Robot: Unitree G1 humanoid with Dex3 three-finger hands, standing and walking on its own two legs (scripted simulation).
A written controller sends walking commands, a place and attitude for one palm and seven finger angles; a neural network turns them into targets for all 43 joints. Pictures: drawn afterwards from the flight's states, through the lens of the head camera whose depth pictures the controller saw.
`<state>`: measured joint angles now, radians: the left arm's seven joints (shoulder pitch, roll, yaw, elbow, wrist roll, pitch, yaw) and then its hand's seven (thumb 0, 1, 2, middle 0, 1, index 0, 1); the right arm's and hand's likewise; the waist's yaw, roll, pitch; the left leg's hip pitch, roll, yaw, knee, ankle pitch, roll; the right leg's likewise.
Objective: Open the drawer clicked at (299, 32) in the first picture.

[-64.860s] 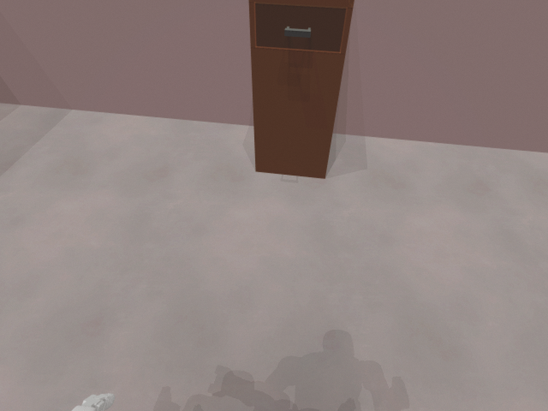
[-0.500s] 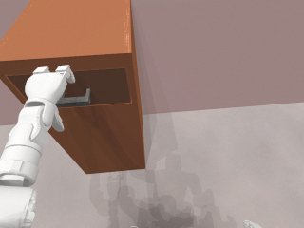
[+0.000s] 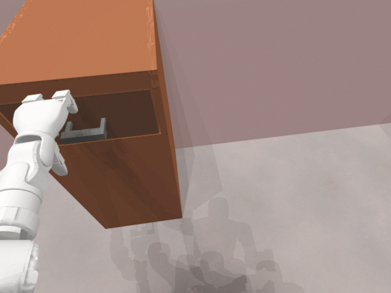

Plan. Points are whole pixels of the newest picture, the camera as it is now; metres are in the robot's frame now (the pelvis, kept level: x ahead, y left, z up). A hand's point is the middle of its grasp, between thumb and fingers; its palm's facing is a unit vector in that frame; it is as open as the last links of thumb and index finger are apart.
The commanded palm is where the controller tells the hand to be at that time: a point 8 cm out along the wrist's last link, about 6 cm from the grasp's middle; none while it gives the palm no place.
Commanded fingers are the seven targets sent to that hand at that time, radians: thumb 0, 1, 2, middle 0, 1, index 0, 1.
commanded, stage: re-aim the fingers above the handle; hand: left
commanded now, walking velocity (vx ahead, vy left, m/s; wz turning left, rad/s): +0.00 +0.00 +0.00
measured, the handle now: (85, 129) +0.48 +0.30 +0.03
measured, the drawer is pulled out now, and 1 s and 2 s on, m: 0.00 0.00 0.00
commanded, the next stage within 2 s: lower the fingers behind the handle in 1.30 s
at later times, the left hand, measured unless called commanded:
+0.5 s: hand (59, 136) +0.41 +0.31 +0.08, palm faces -0.06 -0.02 -1.00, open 13.8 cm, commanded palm +0.40 +0.29 +0.14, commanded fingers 0.00 -0.50 0.30 -0.30 -1.20 -0.30 -1.20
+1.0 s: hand (66, 142) +0.40 +0.29 +0.08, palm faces -0.14 -0.03 -0.99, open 13.9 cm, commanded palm +0.40 +0.28 +0.15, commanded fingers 0.00 -0.50 0.30 -0.30 -1.20 -0.30 -1.20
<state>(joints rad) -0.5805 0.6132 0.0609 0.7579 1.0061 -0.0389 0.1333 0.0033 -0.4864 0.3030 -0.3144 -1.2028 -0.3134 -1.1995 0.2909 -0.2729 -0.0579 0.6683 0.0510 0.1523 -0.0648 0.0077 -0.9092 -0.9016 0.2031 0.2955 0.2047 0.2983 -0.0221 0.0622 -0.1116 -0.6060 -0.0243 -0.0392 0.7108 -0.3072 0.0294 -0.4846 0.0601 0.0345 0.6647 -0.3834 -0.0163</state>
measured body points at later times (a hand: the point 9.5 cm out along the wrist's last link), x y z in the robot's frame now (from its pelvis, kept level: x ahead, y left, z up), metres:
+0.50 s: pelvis +0.01 +0.01 +0.00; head +0.05 -0.01 +0.45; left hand +0.41 +0.31 +0.14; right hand +0.09 -0.26 -0.13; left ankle +0.02 +0.10 -0.72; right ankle -0.04 -0.12 -0.72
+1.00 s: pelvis +0.01 +0.00 +0.01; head +0.04 -0.02 +0.45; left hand +0.40 +0.29 +0.13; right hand +0.10 -0.27 -0.12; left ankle +0.02 +0.10 -0.72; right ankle -0.04 -0.12 -0.72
